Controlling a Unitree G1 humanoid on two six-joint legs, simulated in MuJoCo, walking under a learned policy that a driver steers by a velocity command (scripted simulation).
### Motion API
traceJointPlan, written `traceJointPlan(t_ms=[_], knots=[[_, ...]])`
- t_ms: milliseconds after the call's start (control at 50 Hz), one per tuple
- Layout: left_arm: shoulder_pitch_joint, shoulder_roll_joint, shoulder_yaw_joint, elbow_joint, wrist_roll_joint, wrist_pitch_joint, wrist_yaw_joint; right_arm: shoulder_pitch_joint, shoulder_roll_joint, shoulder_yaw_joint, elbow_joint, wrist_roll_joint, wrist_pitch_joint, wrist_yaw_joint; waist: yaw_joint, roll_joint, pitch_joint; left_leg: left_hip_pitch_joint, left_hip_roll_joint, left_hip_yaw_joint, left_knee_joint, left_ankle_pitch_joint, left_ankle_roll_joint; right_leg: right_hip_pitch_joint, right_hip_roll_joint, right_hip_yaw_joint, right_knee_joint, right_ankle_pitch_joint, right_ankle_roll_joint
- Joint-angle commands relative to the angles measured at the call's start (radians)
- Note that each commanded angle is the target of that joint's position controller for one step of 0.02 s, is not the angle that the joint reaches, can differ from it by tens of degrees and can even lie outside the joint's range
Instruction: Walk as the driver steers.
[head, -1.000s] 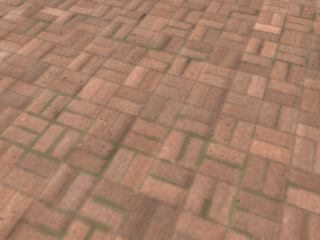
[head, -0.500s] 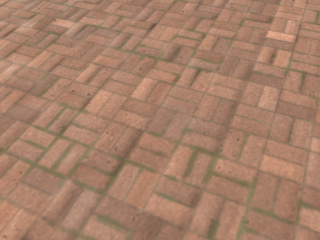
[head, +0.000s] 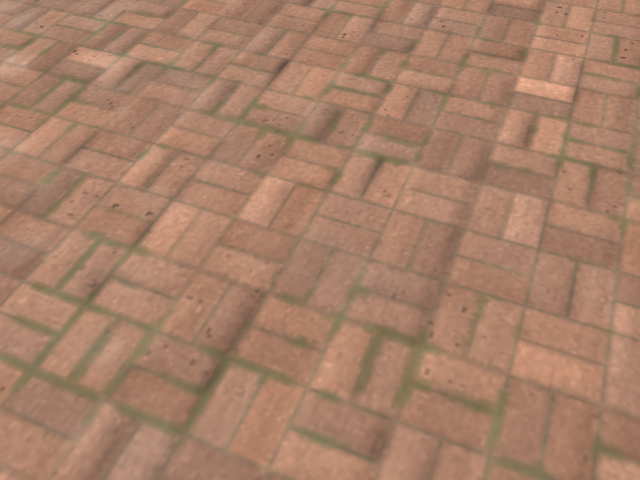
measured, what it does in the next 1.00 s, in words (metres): walks ahead: right foot, then left foot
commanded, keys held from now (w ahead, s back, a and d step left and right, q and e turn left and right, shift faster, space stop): w+shift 1.00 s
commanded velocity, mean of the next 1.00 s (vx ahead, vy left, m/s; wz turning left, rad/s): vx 0.84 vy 0.00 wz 0.00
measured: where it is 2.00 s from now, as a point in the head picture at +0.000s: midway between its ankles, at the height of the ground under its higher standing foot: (278, 144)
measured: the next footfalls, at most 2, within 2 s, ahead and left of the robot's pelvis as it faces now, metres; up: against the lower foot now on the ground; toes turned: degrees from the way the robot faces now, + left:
right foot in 0.02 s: +0.03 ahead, -0.12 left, +0.00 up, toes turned +0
left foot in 0.46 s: +0.33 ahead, +0.17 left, +0.00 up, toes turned +7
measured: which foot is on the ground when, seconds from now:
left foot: down 0.00-0.02, up 0.04-0.44, down 0.46-0.94, up 0.96-1.00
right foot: up 0.00-0.00, down 0.02-0.48, up 0.50-0.92, down 0.94-1.00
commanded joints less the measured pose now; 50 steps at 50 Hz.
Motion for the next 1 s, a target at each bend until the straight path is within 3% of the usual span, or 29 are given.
traceJointPlan(t_ms=[20, 40, 60, 80, 120, 140, 160, 220, 360, 400, 420, 440, 460, 480, 500, 520, 540, 580, 620, 700, 740, 780, 840, 880, 920, 940, 960, 980, 1000], knots=[[0.337, 0.093, 0.022, 0.071, 0.013, -0.012, -0.008, -0.21, -0.14, -0.04, -0.128, 0.024, -0.02, -0.005, 0.16, 0.098, 0.08, -0.387, 0.159, -0.212, -0.231, -0.598, 0.013, 0.292, -0.023, 0.02, -0.213, -0.141, -0.133], [0.436, 0.186, 0.046, 0.103, 0.01, -0.033, -0.002, -0.304, -0.061, -0.024, -0.19, 0.037, -0.038, -0.001, 0.196, -0.172, 0.124, -0.513, 0.017, -0.005, 0.104, -0.397, -0.075, 0.312, -0.21, 0.324, -0.484, -0.405, -0.22], [0.31, 0.24, 0.063, 0.066, -0.005, -0.063, -0.002, -0.294, -0.055, -0.022, -0.201, 0.047, -0.06, 0.002, 0.136, -0.343, 0.188, -0.588, 0.046, -0.068, 0.354, -0.25, -0.025, 0.248, -0.377, 0.648, -0.586, -0.481, -0.272], [0.207, 0.161, 0.043, 0.02, 0.001, -0.094, -0.001, -0.223, -0.097, -0.033, -0.18, 0.032, -0.076, 0.011, 0.061, -0.223, 0.169, -0.6, 0.094, -0.143, 0.451, -0.143, 0.002, 0.24, -0.354, 0.608, -0.563, -0.405, -0.243], [0.161, 0.126, 0.041, -0.014, -0.026, -0.12, -0.02, -0.129, -0.113, -0.044, -0.136, 0.005, -0.089, 0.022, 0.019, -0.118, 0.09, -0.604, 0.104, -0.132, 0.475, -0.037, 0.014, 0.32, -0.285, 0.458, -0.537, -0.223, -0.173], [0.184, 0.127, 0.04, -0.005, 0.018, -0.102, -0.035, -0.122, -0.095, -0.038, -0.136, -0.105, -0.049, 0.062, 0.012, -0.097, 0.075, -0.497, 0.087, -0.067, 0.492, -0.004, -0.01, 0.253, -0.212, 0.361, -0.578, -0.197, -0.156], [0.181, 0.116, 0.042, -0.012, 0.023, -0.096, -0.04, -0.121, -0.073, -0.039, -0.143, -0.105, -0.027, 0.078, 0.012, -0.125, 0.079, -0.462, 0.086, -0.042, 0.507, 0.024, -0.027, 0.216, -0.181, 0.295, -0.58, -0.135, -0.146], [0.251, 0.103, 0.039, -0.008, 0.017, -0.097, -0.045, -0.177, -0.066, -0.033, -0.181, -0.07, -0.002, 0.086, 0.038, -0.125, 0.09, -0.472, 0.106, -0.018, 0.465, 0.075, -0.062, 0.224, -0.173, 0.237, -0.594, -0.066, -0.156], [0.32, 0.156, 0.053, 0.0, 0.02, -0.108, -0.039, -0.338, -0.091, -0.028, -0.276, -0.054, -0.016, 0.086, 0.097, -0.156, 0.143, -0.362, 0.11, 0.031, 0.16, 0.027, -0.025, 0.328, -0.231, 0.148, -0.602, 0.117, -0.167], [0.305, 0.167, 0.057, 0.008, 0.019, -0.1, -0.04, -0.298, -0.1, -0.03, -0.287, -0.061, -0.021, 0.082, 0.063, -0.171, 0.147, -0.242, 0.081, 0.064, 0.096, -0.064, 0.018, 0.318, -0.246, 0.106, -0.543, 0.311, -0.165], [0.28, 0.181, 0.06, 0.007, 0.019, -0.098, -0.041, -0.2, -0.113, -0.038, -0.268, -0.06, -0.025, 0.073, 0.009, -0.17, 0.106, -0.095, 0.041, 0.084, 0.08, -0.093, 0.041, 0.288, -0.243, 0.071, -0.433, 0.565, -0.159], [0.245, 0.188, 0.061, 0.003, 0.018, -0.096, -0.044, 0.008, -0.136, -0.054, -0.205, -0.056, -0.033, 0.059, -0.096, -0.119, 0.01, 0.154, 0.001, 0.095, 0.048, -0.064, 0.06, 0.223, -0.205, 0.002, -0.197, 0.815, -0.144], [0.211, 0.186, 0.058, -0.016, 0.021, -0.094, -0.044, 0.269, -0.193, -0.079, -0.121, -0.066, -0.047, 0.041, -0.205, -0.04, -0.147, 0.505, 0.047, 0.029, 0.076, -0.125, 0.079, 0.017, -0.139, -0.042, 0.118, 0.744, -0.124], [0.209, 0.053, 0.028, -0.086, 0.002, -0.101, -0.057, 0.422, -0.341, -0.109, -0.094, -0.089, -0.057, 0.028, -0.226, 0.311, -0.275, 0.761, 0.357, -0.461, -0.102, -0.661, 0.133, -0.346, 0.011, -0.051, 0.537, 0.142, -0.085], [0.167, 0.089, 0.044, -0.101, -0.001, -0.126, -0.062, 0.398, -0.321, -0.098, -0.095, -0.071, -0.06, 0.037, -0.205, 0.294, -0.292, 0.686, 0.417, -0.85, -0.324, -0.857, 0.132, -0.477, 0.091, 0.143, 0.713, -0.076, -0.127], [0.095, 0.111, 0.053, -0.125, -0.006, -0.126, -0.064, 0.248, -0.258, -0.08, -0.103, -0.077, -0.057, 0.039, -0.119, 0.188, -0.099, 0.559, 0.403, -0.715, -0.292, -0.724, 0.112, -0.579, 0.015, 0.134, 0.789, 0.048, -0.146], [0.078, 0.11, 0.05, -0.122, 0.0, -0.13, -0.07, 0.202, -0.188, -0.066, -0.112, -0.069, -0.065, 0.044, -0.092, 0.068, -0.041, 0.431, 0.37, -0.57, -0.279, -0.554, 0.112, -0.545, -0.044, 0.1, 0.755, 0.155, -0.145], [0.096, 0.062, 0.041, -0.117, 0.033, -0.107, -0.084, 0.135, -0.109, -0.04, -0.106, -0.054, -0.078, 0.044, -0.007, 0.078, 0.014, 0.24, 0.274, -0.382, -0.322, -0.372, 0.09, -0.44, -0.097, 0.074, 0.66, 0.234, -0.117], [0.05, 0.038, 0.032, -0.148, 0.038, -0.076, -0.103, 0.171, -0.068, -0.024, -0.077, -0.044, -0.093, 0.038, 0.012, 0.098, 0.062, 0.179, 0.239, -0.305, -0.366, -0.289, 0.095, -0.45, -0.115, 0.055, 0.633, 0.264, -0.088], [-0.179, 0.05, 0.015, -0.245, 0.034, -0.059, -0.112, 0.286, -0.08, -0.016, -0.046, -0.036, -0.113, 0.036, -0.02, 0.043, 0.161, 0.174, 0.189, -0.167, -0.437, 0.008, 0.11, -0.564, -0.107, -0.027, 0.434, 0.398, -0.057], [-0.28, 0.045, 0.002, -0.286, 0.027, -0.063, -0.118, 0.322, -0.063, -0.005, -0.037, -0.03, -0.121, 0.034, -0.035, 0.023, 0.186, 0.154, 0.154, -0.097, -0.461, 0.221, 0.097, -0.478, -0.068, -0.085, 0.227, 0.477, -0.055], [-0.35, 0.034, -0.014, -0.319, 0.017, -0.065, -0.123, 0.36, -0.097, -0.006, -0.022, -0.023, -0.129, 0.022, -0.037, 0.041, 0.2, 0.173, 0.188, -0.072, -0.523, 0.429, 0.093, -0.356, -0.036, -0.118, 0.06, 0.538, -0.077], [-0.345, 0.072, -0.01, -0.325, 0.008, -0.066, -0.103, 0.385, -0.155, -0.008, -0.006, -0.026, -0.128, 0.013, -0.015, 0.062, 0.126, 0.395, 0.21, -0.019, -0.437, 0.951, 0.064, -0.251, 0.058, -0.161, -0.043, 0.525, -0.121], [-0.201, 0.127, 0.008, -0.297, 0.007, -0.064, -0.083, 0.375, -0.209, -0.02, 0.002, -0.047, -0.107, -0.003, 0.068, 0.128, 0.002, 0.508, 0.242, -0.012, -0.194, 1.262, 0.05, -0.107, 0.125, -0.149, -0.044, 0.387, -0.151], [0.166, 0.204, 0.047, -0.191, 0.013, -0.059, -0.052, 0.311, -0.232, -0.032, -0.006, -0.065, -0.076, -0.013, 0.24, 0.138, -0.164, 0.416, 0.234, 0.008, 0.301, 1.165, 0.059, 0.26, 0.118, -0.111, -0.12, 0.283, -0.19], [0.316, 0.279, 0.072, -0.165, 0.037, -0.055, -0.035, 0.302, -0.161, -0.02, -0.03, -0.067, -0.077, -0.004, 0.263, 0.045, -0.257, 0.173, 0.153, 0.003, 0.685, 0.705, 0.073, 0.501, -0.074, 0.096, -0.064, -0.004, -0.224], [0.249, 0.314, 0.086, -0.174, 0.051, -0.056, -0.046, 0.436, -0.002, 0.009, -0.068, -0.005, -0.099, 0.027, 0.08, -0.281, -0.359, -0.257, -0.047, -0.1, 1.065, -0.241, 0.031, 0.74, -0.342, 0.733, -0.244, -0.246, -0.353], [0.161, 0.25, 0.084, -0.179, 0.03, -0.056, -0.063, 0.333, -0.117, -0.008, -0.09, -0.006, -0.107, 0.018, 0.103, -0.106, -0.275, -0.399, 0.01, -0.173, 1.086, -0.176, 0.071, 0.665, -0.306, 0.8, -0.371, -0.309, -0.35], [0.093, 0.183, 0.067, -0.174, 0.025, -0.068, -0.065, 0.221, -0.131, -0.012, -0.121, -0.011, -0.111, 0.015, 0.078, -0.019, -0.112, -0.43, 0.066, -0.165, 1.025, -0.094, 0.079, 0.503, -0.279, 0.624, -0.392, -0.187, -0.323]])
